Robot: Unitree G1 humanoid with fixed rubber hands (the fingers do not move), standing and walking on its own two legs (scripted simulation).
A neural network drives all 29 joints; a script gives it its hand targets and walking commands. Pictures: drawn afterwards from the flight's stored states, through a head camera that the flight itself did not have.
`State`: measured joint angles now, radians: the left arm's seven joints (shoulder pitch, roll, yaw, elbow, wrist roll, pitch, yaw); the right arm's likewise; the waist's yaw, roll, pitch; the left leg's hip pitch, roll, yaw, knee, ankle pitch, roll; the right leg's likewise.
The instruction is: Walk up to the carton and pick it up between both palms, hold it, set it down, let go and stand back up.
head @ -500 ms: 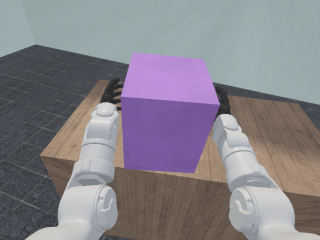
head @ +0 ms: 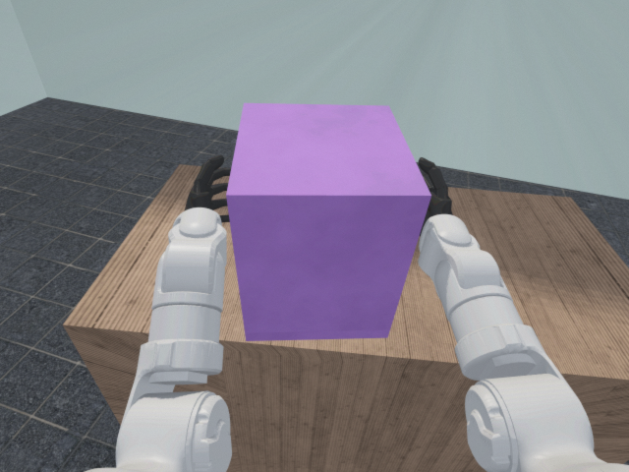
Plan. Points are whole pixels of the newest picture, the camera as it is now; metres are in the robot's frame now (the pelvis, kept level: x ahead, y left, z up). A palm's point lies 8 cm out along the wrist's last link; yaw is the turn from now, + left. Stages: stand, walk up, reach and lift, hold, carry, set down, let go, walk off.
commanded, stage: reach and lift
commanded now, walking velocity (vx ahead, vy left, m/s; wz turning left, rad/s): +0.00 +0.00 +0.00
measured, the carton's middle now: (317, 223) +0.41 -0.01 +0.15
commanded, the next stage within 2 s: hold in 0.66 s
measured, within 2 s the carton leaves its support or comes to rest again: neither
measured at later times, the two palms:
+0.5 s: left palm (197, 201) +0.38 +0.14 +0.21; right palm (433, 199) +0.37 -0.15 +0.22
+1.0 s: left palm (188, 195) +0.36 +0.14 +0.23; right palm (436, 187) +0.37 -0.15 +0.24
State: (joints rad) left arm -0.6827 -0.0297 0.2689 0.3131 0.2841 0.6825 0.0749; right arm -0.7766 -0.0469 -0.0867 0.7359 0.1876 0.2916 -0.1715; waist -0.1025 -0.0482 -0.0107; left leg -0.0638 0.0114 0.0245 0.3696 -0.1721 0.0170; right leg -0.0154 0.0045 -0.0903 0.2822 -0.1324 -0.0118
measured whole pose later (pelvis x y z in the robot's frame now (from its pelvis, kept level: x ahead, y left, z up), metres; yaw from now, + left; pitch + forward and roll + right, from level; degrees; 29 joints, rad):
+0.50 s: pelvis +0.00 +0.00 +0.00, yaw +0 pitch -7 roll -1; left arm -0.73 -0.01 0.30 0.33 0.27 0.73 0.05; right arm -0.84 -0.06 -0.08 0.74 0.21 0.37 -0.20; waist -0.10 -0.04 -0.04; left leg -0.07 0.01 0.01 0.37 -0.17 0.01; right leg -0.02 0.01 -0.09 0.28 -0.14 -0.02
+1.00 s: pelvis +0.00 +0.00 +0.00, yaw +0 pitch -7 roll -1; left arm -0.74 0.00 0.29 0.27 0.25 0.82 0.06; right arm -0.88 -0.09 -0.04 0.70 0.27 0.47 -0.22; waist -0.08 -0.02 -0.08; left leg -0.09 0.01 0.01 0.38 -0.17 0.01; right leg -0.05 0.02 -0.07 0.29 -0.13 -0.02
